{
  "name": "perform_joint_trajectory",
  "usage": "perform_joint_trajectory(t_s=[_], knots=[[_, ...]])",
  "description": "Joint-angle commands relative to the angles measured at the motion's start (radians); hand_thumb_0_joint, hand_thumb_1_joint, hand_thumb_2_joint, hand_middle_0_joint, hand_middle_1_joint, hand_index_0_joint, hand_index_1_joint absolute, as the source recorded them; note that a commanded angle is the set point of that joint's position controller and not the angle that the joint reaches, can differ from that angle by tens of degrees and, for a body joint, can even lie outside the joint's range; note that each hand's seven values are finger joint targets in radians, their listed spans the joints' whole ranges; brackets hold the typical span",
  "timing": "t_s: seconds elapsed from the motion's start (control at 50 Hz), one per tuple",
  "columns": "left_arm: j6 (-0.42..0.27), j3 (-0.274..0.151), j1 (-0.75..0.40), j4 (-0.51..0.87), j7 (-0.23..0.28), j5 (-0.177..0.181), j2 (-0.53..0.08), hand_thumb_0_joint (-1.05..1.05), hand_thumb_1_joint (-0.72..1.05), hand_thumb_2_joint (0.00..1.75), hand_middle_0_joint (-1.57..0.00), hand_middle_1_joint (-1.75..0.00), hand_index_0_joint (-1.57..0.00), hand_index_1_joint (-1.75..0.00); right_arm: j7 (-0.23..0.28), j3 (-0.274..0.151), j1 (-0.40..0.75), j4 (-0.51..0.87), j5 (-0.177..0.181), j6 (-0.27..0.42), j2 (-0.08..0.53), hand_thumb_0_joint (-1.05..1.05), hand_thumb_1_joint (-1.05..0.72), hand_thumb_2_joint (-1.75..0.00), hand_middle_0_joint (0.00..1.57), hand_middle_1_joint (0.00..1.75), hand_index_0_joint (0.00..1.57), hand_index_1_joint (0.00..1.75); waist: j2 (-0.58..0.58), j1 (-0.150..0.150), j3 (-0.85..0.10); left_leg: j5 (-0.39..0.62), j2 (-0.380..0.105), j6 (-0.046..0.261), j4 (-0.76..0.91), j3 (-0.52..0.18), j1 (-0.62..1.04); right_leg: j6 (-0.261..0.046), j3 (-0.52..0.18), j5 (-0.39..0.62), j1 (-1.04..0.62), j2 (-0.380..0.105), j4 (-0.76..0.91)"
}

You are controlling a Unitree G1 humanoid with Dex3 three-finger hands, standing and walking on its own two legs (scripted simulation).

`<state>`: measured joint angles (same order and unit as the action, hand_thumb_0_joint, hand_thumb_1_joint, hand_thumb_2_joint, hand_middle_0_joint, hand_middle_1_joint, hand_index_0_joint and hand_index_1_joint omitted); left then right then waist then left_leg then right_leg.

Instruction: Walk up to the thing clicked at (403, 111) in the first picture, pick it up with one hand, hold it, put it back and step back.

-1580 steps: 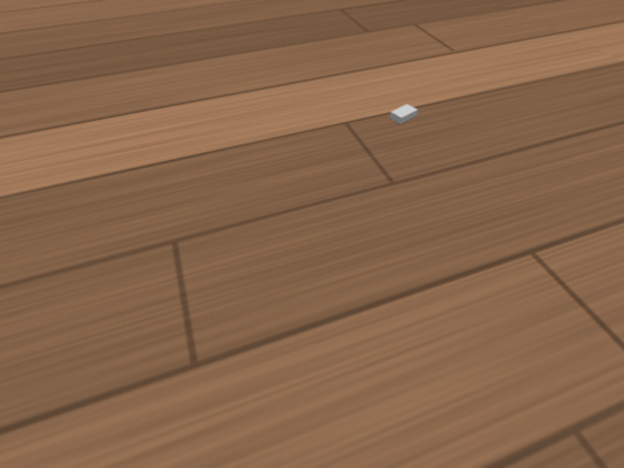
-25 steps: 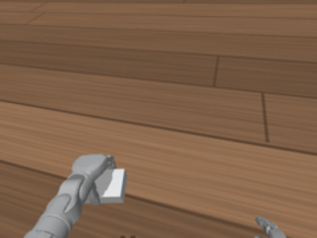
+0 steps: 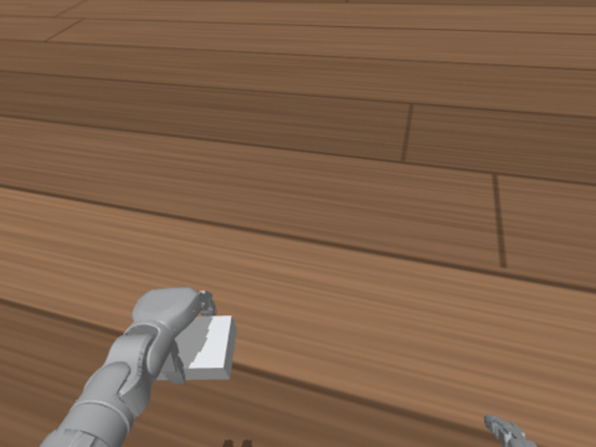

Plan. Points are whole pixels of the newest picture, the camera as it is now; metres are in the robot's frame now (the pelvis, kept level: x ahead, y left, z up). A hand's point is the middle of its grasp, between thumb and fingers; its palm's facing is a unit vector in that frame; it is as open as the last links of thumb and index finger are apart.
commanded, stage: crouch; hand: left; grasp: from above
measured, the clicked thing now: (186, 347) +0.30 +0.22 -0.08
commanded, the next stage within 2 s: lower in 1.94 s
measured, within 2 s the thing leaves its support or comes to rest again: neither
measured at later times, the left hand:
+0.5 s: hand (190, 355) +0.31 +0.24 -0.15, palm faces -0.42 +0.03 -0.91, open 10.8 cm
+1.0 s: hand (219, 377) +0.36 +0.25 -0.40, palm faces -0.44 +0.02 -0.90, open 11.0 cm
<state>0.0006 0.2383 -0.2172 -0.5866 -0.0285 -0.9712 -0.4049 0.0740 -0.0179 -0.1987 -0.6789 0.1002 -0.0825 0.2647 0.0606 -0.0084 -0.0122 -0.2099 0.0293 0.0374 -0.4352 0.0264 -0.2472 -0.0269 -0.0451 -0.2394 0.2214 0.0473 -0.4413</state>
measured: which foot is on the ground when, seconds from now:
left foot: down 0.00-1.00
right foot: down 0.00-1.00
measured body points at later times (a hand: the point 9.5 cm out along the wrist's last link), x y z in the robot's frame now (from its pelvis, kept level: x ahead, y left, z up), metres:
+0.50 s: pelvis -0.02 +0.00 -0.06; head +0.05 +0.01 +0.39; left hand +0.33 +0.23 -0.10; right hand +0.09 -0.27 -0.17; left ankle +0.01 +0.10 -0.74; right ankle -0.01 -0.10 -0.74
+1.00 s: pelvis -0.08 +0.01 -0.27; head +0.11 +0.03 +0.14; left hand +0.38 +0.25 -0.34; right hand -0.04 -0.26 -0.39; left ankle +0.01 +0.10 -0.74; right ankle -0.01 -0.10 -0.74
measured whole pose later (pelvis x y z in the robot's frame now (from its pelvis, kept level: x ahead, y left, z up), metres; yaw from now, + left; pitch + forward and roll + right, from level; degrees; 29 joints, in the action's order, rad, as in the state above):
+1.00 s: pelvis -0.08 +0.01 -0.27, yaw -1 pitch +35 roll -5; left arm -0.15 0.02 -0.81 -1.29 0.34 -1.20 -0.54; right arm -0.03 -0.01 -0.24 -0.74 -0.04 0.03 0.25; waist 0.06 0.16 -0.21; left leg -0.58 0.02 0.07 -1.80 0.00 -1.85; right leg -0.02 0.07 -0.63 1.77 0.05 -1.78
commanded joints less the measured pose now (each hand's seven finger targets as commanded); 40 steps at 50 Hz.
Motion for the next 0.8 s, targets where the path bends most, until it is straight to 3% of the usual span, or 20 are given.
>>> perform_joint_trajectory(t_s=[0.0,0.02,0.04,0.1,0.12,0.16,0.22,0.26,0.32,0.44,0.5,0.6,0.68,0.72,0.74,0.78], knots=[[0.004,-0.122,-0.338,0.178,0.055,-0.004,-0.215,0.00,0.75,0.58,-0.99,-0.57,-1.05,-0.54,0.005,-0.042,0.078,0.137,-0.007,0.042,0.123,0.00,-0.87,-0.89,0.20,0.30,0.20,0.30,-0.033,0.002,-0.234,0.215,-0.014,-0.004,0.035,-0.020,0.150,0.000,0.003,0.207,-0.015,-0.002,0.057],[0.002,-0.109,-0.343,0.189,0.057,-0.008,-0.201,0.00,0.70,0.65,-1.04,-0.54,-1.05,-0.53,0.004,-0.045,0.072,0.138,-0.007,0.043,0.122,0.00,-0.87,-0.89,0.20,0.30,0.20,0.30,-0.040,0.012,-0.244,0.222,-0.013,-0.001,0.030,-0.018,0.159,0.000,0.002,0.215,-0.014,-0.002,0.056],[0.005,-0.108,-0.315,0.161,0.058,-0.009,-0.195,0.00,0.70,0.68,-1.05,-0.53,-1.05,-0.53,0.004,-0.045,0.075,0.136,-0.006,0.041,0.122,0.00,-0.87,-0.89,0.20,0.30,0.20,0.30,-0.047,0.000,-0.231,0.225,-0.012,-0.001,0.030,-0.020,0.151,0.001,0.003,0.217,-0.013,-0.003,0.058],[0.003,-0.080,-0.296,0.131,0.070,-0.011,-0.160,0.00,0.67,0.68,-1.03,-0.52,-1.03,-0.52,0.001,-0.044,0.069,0.135,-0.009,0.040,0.121,0.00,-0.87,-0.89,0.20,0.30,0.20,0.30,-0.074,0.015,-0.205,0.220,-0.011,0.001,0.021,-0.019,0.129,0.004,0.004,0.218,0.004,-0.005,0.054],[-0.002,-0.097,-0.307,0.128,0.079,-0.015,-0.176,0.00,0.67,0.68,-1.04,-0.52,-1.03,-0.52,0.000,-0.046,0.063,0.134,-0.011,0.038,0.126,0.00,-0.87,-0.89,0.20,0.30,0.20,0.30,-0.066,0.012,-0.199,0.196,-0.012,-0.004,0.020,-0.021,0.117,-0.001,0.004,0.189,0.007,-0.005,0.053],[-0.010,-0.085,-0.286,0.070,0.102,-0.029,-0.148,0.00,0.65,0.69,-1.02,-0.51,-1.02,-0.52,-0.003,-0.045,0.055,0.132,-0.014,0.034,0.121,0.00,-0.87,-0.89,0.20,0.30,0.20,0.30,-0.079,0.021,-0.171,0.167,-0.009,-0.006,0.010,-0.022,0.089,-0.002,0.005,0.161,0.046,-0.006,0.044],[-0.025,-0.090,-0.328,0.014,0.158,-0.052,-0.153,0.00,0.66,0.70,-1.04,-0.50,-1.03,-0.51,-0.010,-0.049,0.038,0.115,-0.023,0.031,0.125,0.00,-0.87,-0.89,0.20,0.30,0.20,0.30,-0.085,0.034,-0.178,0.161,-0.006,-0.008,-0.046,-0.023,0.039,-0.001,0.005,0.156,0.098,-0.008,-0.004],[-0.033,-0.090,-0.352,-0.048,0.195,-0.073,-0.149,0.00,0.66,0.68,-1.04,-0.49,-1.03,-0.50,-0.018,-0.056,0.014,0.101,-0.033,0.029,0.130,0.00,-0.87,-0.89,0.20,0.30,0.20,0.30,-0.076,0.042,-0.214,0.184,-0.009,-0.007,-0.116,-0.026,0.004,-0.001,0.011,0.172,0.154,-0.006,-0.066],[-0.049,-0.083,-0.478,-0.097,0.251,-0.103,-0.152,0.00,0.67,0.68,-1.04,-0.53,-1.04,-0.53,-0.031,-0.066,-0.028,0.072,-0.047,0.033,0.138,0.00,-0.88,-0.89,0.20,0.30,0.20,0.30,-0.066,0.072,-0.298,0.186,-0.004,-0.003,-0.256,-0.021,-0.093,0.003,0.006,0.182,0.273,-0.004,-0.178],[-0.076,-0.115,-0.618,-0.303,0.361,-0.167,-0.155,0.00,0.62,0.67,-0.99,-0.54,-1.00,-0.54,-0.057,-0.095,-0.109,0.049,-0.076,0.059,0.157,0.00,-0.88,-0.89,0.20,0.30,0.20,0.30,-0.016,0.090,-0.460,0.163,-0.019,-0.011,-0.550,-0.038,-0.344,-0.015,0.034,0.114,0.599,0.015,-0.469],[-0.081,-0.138,-0.642,-0.372,0.388,-0.174,-0.179,0.00,0.67,0.71,-1.01,-0.61,-1.03,-0.60,-0.066,-0.102,-0.127,0.058,-0.085,0.069,0.169,0.00,-0.88,-0.89,0.20,0.30,0.20,0.30,0.003,0.083,-0.516,0.077,-0.010,-0.008,-0.653,-0.049,-0.489,-0.019,0.039,0.052,0.713,0.015,-0.587],[-0.086,-0.158,-0.749,-0.436,0.406,-0.179,-0.207,0.00,0.66,0.76,-1.02,-0.64,-1.03,-0.63,-0.061,-0.106,-0.149,0.061,-0.099,0.088,0.181,0.00,-0.88,-0.89,0.20,0.30,0.20,0.30,0.029,0.111,-0.599,-0.131,-0.013,-0.007,-0.788,-0.081,-0.702,-0.025,0.053,-0.103,0.930,0.013,-0.749],[-0.084,-0.199,-0.825,-0.413,0.411,-0.184,-0.281,0.00,0.66,0.80,-1.01,-0.68,-1.02,-0.67,-0.056,-0.109,-0.154,0.049,-0.110,0.101,0.191,0.00,-0.88,-0.89,0.20,0.30,0.20,0.30,0.063,0.109,-0.728,-0.143,-0.011,-0.003,-0.900,-0.081,-0.790,-0.028,0.061,-0.120,1.014,0.010,-0.861],[-0.083,-0.208,-0.827,-0.460,0.407,-0.183,-0.289,0.00,0.64,0.84,-1.00,-0.70,-1.01,-0.70,-0.057,-0.108,-0.161,0.042,-0.117,0.108,0.198,0.00,-0.88,-0.89,0.20,0.30,0.20,0.30,0.053,0.124,-0.718,-0.192,-0.016,-0.011,-0.923,-0.111,-0.831,-0.032,0.079,-0.180,1.104,0.011,-0.916],[-0.088,-0.218,-0.861,-0.473,0.409,-0.197,-0.322,0.00,0.62,0.85,-0.99,-0.69,-0.99,-0.70,-0.054,-0.104,-0.158,0.031,-0.120,0.109,0.197,0.00,-0.88,-0.89,0.20,0.30,0.20,0.30,0.065,0.133,-0.699,-0.244,-0.016,-0.010,-0.945,-0.109,-0.880,-0.031,0.079,-0.219,1.147,0.011,-0.932],[-0.099,-0.218,-0.885,-0.513,0.405,-0.197,-0.309,0.00,0.59,0.83,-0.98,-0.68,-0.98,-0.68,-0.060,-0.102,-0.167,0.026,-0.129,0.117,0.203,0.00,-0.88,-0.89,0.20,0.30,0.20,0.30,0.043,0.160,-0.687,-0.321,-0.015,-0.010,-0.981,-0.128,-0.946,-0.032,0.088,-0.285,1.225,0.009,-0.973]])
